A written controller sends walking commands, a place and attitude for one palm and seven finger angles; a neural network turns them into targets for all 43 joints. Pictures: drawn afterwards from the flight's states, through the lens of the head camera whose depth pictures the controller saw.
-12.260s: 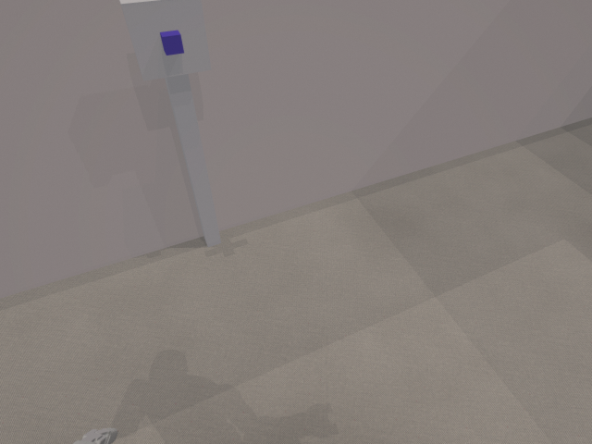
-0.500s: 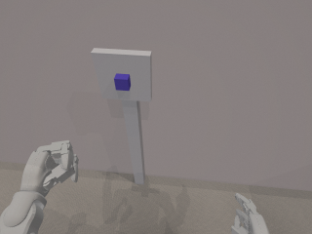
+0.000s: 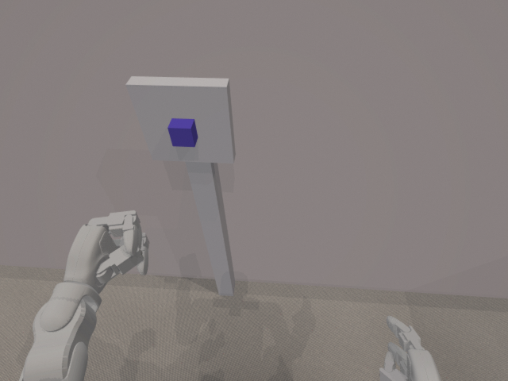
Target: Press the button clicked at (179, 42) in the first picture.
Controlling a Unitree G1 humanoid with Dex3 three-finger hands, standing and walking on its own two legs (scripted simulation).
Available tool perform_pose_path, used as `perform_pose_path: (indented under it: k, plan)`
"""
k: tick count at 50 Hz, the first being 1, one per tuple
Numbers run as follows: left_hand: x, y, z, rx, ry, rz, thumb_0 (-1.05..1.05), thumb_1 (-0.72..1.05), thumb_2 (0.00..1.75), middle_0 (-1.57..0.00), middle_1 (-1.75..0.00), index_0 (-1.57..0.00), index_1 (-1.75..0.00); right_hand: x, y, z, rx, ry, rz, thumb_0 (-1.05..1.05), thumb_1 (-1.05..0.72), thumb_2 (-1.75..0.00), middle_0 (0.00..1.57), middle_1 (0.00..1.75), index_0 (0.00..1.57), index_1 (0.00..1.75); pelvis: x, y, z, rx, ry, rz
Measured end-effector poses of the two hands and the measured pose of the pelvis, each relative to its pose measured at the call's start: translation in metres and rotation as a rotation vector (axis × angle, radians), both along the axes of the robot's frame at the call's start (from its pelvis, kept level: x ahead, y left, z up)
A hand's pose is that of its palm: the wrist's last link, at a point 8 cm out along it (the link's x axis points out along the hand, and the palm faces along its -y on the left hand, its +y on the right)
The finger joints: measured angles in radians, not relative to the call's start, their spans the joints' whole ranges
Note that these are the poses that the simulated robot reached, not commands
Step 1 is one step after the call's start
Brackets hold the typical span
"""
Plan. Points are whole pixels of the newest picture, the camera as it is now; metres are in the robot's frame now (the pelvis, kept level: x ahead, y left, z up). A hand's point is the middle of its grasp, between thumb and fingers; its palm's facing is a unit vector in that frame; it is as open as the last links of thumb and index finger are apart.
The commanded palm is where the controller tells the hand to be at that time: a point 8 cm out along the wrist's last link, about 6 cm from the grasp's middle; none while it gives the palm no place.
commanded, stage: aim a knuckle at the button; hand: left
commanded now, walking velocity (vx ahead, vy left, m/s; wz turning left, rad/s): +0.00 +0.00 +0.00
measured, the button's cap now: (183, 131) +0.53 +0.17 +0.11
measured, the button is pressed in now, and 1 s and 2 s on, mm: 0 0 0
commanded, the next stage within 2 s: press the button with the knuckle in 1.58 s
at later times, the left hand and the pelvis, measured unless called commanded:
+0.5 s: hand (170, 206) +0.36 +0.17 +0.09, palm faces -0.03 -1.00 -0.02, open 3.1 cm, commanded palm +0.34 +0.22 +0.09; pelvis +0.01 +0.01 +0.00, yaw -1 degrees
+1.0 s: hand (197, 174) +0.45 +0.14 +0.07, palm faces +0.01 -1.00 -0.01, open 3.1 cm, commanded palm +0.42 +0.20 +0.08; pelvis +0.00 +0.01 -0.01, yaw -3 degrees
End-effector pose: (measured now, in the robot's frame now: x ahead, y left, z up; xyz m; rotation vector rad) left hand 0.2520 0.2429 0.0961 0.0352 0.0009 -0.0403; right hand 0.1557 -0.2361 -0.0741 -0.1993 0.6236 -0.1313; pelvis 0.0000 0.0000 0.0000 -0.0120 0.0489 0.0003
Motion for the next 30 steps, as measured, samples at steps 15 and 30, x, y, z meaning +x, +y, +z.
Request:
perform_pose_path:
  k: [15,30]
  plan:
    - [0.057,-0.002,-0.009,-0.003,0.014,0.046,0.01,0.90,0.90,-1.30,-1.50,-1.30,-1.50,-0.011,-0.004,-0.011,0.005,0.119,-0.046,0.01,-0.91,-0.90,0.20,0.30,0.20,0.30,0.011,0.004,0.000,0.007,0.032,-0.021]
    - [0.105,-0.028,-0.013,-0.017,0.007,0.016,0.01,0.90,0.90,-1.30,-1.50,-1.30,-1.50,-0.032,0.001,-0.022,0.017,0.220,-0.079,0.01,-0.91,-0.90,0.20,0.30,0.20,0.30,0.010,0.012,-0.003,0.005,0.060,-0.028]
